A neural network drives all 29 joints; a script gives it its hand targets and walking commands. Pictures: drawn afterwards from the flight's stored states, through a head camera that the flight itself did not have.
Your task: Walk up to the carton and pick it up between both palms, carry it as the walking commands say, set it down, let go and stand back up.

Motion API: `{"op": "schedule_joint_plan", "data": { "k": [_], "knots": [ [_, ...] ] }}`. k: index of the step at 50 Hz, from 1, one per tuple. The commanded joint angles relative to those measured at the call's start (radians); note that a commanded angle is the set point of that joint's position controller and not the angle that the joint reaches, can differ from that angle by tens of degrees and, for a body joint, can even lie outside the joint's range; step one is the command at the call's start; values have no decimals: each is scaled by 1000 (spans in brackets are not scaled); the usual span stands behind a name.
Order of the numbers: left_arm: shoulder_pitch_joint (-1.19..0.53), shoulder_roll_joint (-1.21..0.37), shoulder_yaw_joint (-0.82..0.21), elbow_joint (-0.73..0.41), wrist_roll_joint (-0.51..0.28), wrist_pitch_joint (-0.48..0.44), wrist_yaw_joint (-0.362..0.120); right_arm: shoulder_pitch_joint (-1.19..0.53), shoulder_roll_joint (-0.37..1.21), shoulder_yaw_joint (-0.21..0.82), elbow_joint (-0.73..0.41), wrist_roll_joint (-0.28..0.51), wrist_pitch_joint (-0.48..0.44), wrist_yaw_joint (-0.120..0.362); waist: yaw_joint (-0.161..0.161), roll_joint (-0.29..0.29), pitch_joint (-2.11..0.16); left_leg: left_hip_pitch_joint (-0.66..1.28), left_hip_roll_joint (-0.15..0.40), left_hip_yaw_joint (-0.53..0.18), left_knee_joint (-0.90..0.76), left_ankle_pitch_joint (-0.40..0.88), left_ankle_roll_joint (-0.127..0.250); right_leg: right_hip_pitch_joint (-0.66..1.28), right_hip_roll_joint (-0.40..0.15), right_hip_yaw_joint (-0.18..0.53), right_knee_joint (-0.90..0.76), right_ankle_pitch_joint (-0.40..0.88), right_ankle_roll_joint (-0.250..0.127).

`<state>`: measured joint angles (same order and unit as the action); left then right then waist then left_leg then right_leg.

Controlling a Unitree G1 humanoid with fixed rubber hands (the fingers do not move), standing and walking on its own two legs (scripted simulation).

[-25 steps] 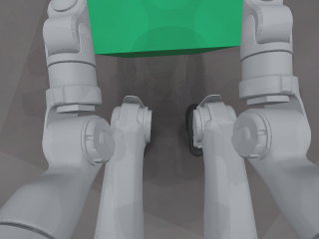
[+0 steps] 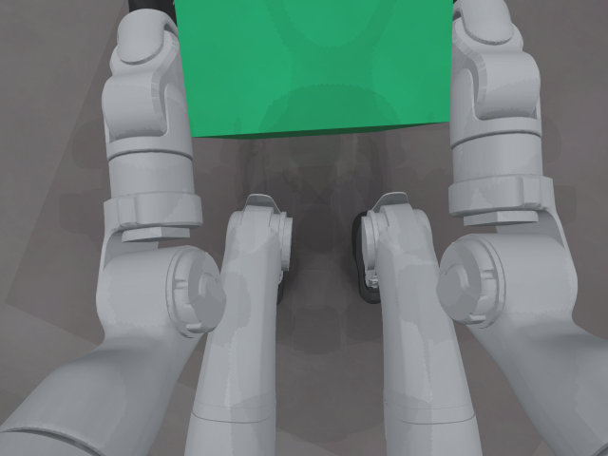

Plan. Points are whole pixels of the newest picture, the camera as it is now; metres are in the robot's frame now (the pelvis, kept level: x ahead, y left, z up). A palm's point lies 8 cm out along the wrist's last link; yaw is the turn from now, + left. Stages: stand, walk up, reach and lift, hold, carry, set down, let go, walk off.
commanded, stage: reach and lift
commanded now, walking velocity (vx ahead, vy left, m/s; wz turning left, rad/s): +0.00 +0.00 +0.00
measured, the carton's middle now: (309, 32) +0.53 +0.02 -0.14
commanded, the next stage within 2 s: none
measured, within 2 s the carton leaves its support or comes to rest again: neither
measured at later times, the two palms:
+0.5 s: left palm (119, 4) +0.50 +0.16 -0.01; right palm out of the picture +0.51 -0.12 -0.01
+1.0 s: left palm out of the picture +0.47 +0.16 +0.11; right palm out of the picture +0.48 -0.12 +0.11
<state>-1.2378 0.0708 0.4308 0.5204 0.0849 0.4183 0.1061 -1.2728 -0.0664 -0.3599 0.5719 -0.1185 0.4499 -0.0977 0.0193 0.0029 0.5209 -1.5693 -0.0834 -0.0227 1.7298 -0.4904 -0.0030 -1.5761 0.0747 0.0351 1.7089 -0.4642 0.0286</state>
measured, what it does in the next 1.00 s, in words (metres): rises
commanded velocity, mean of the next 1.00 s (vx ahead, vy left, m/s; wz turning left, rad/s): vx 0.00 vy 0.00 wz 0.00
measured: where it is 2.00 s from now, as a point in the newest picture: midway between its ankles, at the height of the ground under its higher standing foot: (320, 276)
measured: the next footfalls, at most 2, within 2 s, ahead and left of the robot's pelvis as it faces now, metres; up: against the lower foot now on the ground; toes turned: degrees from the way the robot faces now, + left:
none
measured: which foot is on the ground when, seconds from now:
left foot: down 0.00-1.00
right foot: down 0.00-1.00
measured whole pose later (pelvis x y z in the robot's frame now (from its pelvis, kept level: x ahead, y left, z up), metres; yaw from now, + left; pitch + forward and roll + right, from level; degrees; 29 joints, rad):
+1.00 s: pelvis +0.07 +0.01 +0.14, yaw +0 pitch +23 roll +0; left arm -0.72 -0.10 0.50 0.69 0.26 0.34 0.03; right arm -0.76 0.10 -0.45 0.75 -0.27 0.36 -0.03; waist 0.01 0.00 -0.11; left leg -1.18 -0.08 -0.04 1.20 -0.43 0.02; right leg -1.18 0.06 0.06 1.18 -0.41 0.02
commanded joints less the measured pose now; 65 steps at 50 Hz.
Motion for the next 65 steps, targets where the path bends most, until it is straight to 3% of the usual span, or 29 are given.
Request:
{"op": "schedule_joint_plan", "data": {
  "k": [1, 3, 6, 8, 9, 11, 14, 19, 21, 22, 24, 25, 26, 30, 31, 32, 36, 39, 40, 41, 45, 46, 50, 53, 57, 58, 61, 64, 65],
  "knots": [
    [-715, -1088, -694, -15, -166, 11, -282, -715, 1079, 610, -76, 196, -36, 250, 10, -4, -2244, 547, -81, 36, -241, 168, -15, 642, 99, -55, -202, 146, -10],
    [-688, -1123, -701, 27, -152, 15, -284, -678, 1067, 588, -23, 169, -34, 254, -22, 23, -2201, 565, -81, 37, -261, 153, -24, 615, 98, -60, -228, 129, -15],
    [-720, -1095, -729, -54, -174, 3, -285, -724, 1090, 630, -106, 205, -45, 251, 10, 27, -2288, 598, -86, 39, -270, 200, -21, 687, 102, -52, -237, 185, -11],
    [-678, -1111, -706, 15, -158, 7, -281, -710, 1085, 621, -61, 191, -45, 252, 18, 22, -2223, 574, -89, 39, -281, 163, -26, 658, 101, -52, -245, 151, -14],
    [-658, -1141, -738, -33, -180, 5, -279, -717, 1098, 664, -145, 212, -48, 250, 3, -4, -2330, 669, -88, 25, -292, 225, -23, 719, 103, -56, -254, 204, -8],
    [-681, -1095, -683, 9, -159, 7, -281, -695, 1071, 610, -49, 181, -38, 245, 11, -2, -2197, 578, -83, 31, -310, 140, -20, 684, 95, -38, -281, 109, -8],
    [-647, -1114, -676, 44, -149, 12, -287, -685, 1100, 620, -70, 181, -39, 248, 18, -19, -2184, 612, -81, 23, -341, 130, -13, 724, 95, -27, -322, 92, -10],
    [-691, -1116, -703, 6, -177, 6, -293, -674, 1094, 609, -62, 174, -42, 252, -16, 0, -2177, 642, -85, 18, -377, 115, -18, 756, 93, -37, -350, 96, -13],
    [-650, -1109, -678, 34, -146, 3, -297, -639, 1120, 592, -6, 164, -40, 260, 11, -6, -2114, 634, -82, 29, -397, 92, -16, 743, 90, -28, -377, 66, -12],
    [-645, -1153, -707, 14, -163, 5, -301, -646, 1139, 612, -77, 176, -44, 259, -7, -7, -2204, 703, -82, 19, -420, 120, -14, 812, 93, -32, -391, 99, -13],
    [-603, -1156, -691, 61, -136, 9, -296, -640, 1112, 589, -37, 177, -53, 269, 7, 45, -2103, 709, -75, 13, -437, 113, -19, 737, 90, -34, -396, 83, -19],
    [-588, -1159, -691, 29, -139, 4, -297, -634, 1138, 621, -70, 184, -53, 274, 36, 25, -2162, 731, -84, 25, -435, 146, -19, 794, 93, -32, -398, 118, -18],
    [-604, -1158, -677, 53, -133, 1, -296, -608, 1133, 586, -7, 155, -50, 276, 1, 16, -2065, 701, -81, 8, -448, 109, -19, 727, 94, -41, -400, 85, -18],
    [-539, -1234, -697, 44, -136, -1, -296, -564, 1146, 591, -46, 152, -61, 280, -8, 54, -2040, 770, -80, -2, -491, 138, -22, 772, 93, -31, -444, 107, -28],
    [-520, -1210, -654, 101, -115, -2, -301, -537, 1129, 546, 11, 120, -62, 280, -25, 21, -1922, 711, -74, -5, -493, 118, -17, 709, 90, -33, -458, 78, -25],
    [-516, -1263, -678, 56, -131, -6, -297, -562, 1143, 576, -68, 136, -71, 278, -34, 41, -1996, 781, -76, -7, -509, 144, -24, 778, 90, -30, -464, 117, -27],
    [-372, -1265, -563, 197, -35, -15, -291, -332, 1207, 442, 167, 40, -69, 284, -38, 34, -1575, 671, -71, -14, -573, 104, -13, 646, 84, -30, -530, 90, -31],
    [-277, -1298, -518, 189, -8, -31, -288, -258, 1226, 421, 148, 30, -88, 285, -24, 23, -1456, 705, -64, -39, -626, 161, -7, 671, 79, -15, -572, 147, -33],
    [-146, -1256, -413, 344, 69, -22, -288, -216, 1194, 362, 241, -13, -85, 286, 15, 22, -1273, 606, -65, -17, -638, 99, -1, 595, 65, -12, -594, 77, -37],
    [-185, -1264, -425, 295, 60, -38, -292, -215, 1197, 354, 229, -16, -96, 289, -2, 10, -1277, 629, -63, -22, -659, 94, 1, 627, 65, -11, -620, 79, -38],
    [-113, -1209, -392, 286, 100, -74, -295, -145, 1189, 337, 232, -45, -124, 286, 15, -7, -1219, 657, -60, -31, -699, 142, 4, 675, 60, 3, -672, 124, -33],
    [-153, -1225, -432, 224, 76, -85, -293, -123, 1198, 345, 221, -37, -128, 284, -13, -1, -1239, 703, -60, -35, -708, 168, 1, 707, 61, 10, -684, 153, -33],
    [-22, -1223, -417, 275, 119, -92, -295, -55, 1183, 353, 182, -77, -150, 275, -4, -5, -1214, 745, -67, -27, -749, 211, -1, 773, 67, 15, -741, 196, -34],
    [-33, -1271, -544, 125, 39, -124, -290, -40, 1221, 459, 96, -9, -173, 281, -12, -17, -1341, 879, -60, -55, -770, 366, -8, 873, 74, 14, -744, 331, -29],
    [95, -1281, -614, 125, 46, -106, -287, 129, 1237, 483, 105, -19, -165, 272, -37, 31, -1337, 993, -56, -59, -815, 460, -18, 900, 73, 19, -785, 405, -27],
    [134, -1284, -619, 121, 50, -106, -283, 109, 1231, 515, 54, -6, -170, 274, -2, 19, -1332, 997, -53, -59, -818, 486, -18, 918, 74, 25, -788, 421, -27],
    [189, -1271, -643, 79, 37, -127, -281, 123, 1210, 579, -10, 31, -189, 278, 21, 30, -1334, 1028, -55, -62, -832, 588, -21, 950, 65, 45, -806, 512, -24],
    [236, -1260, -660, 61, 41, -126, -281, 186, 1217, 582, -20, 17, -188, 275, -4, 3, -1301, 1074, -45, -74, -863, 563, -13, 969, 60, 47, -852, 487, -26],
    [224, -1248, -668, 42, 41, -123, -281, 246, 1192, 548, 36, -8, -182, 273, -21, 40, -1252, 1068, -48, -70, -885, 567, -25, 962, 58, 49, -868, 483, -30]
  ]
}}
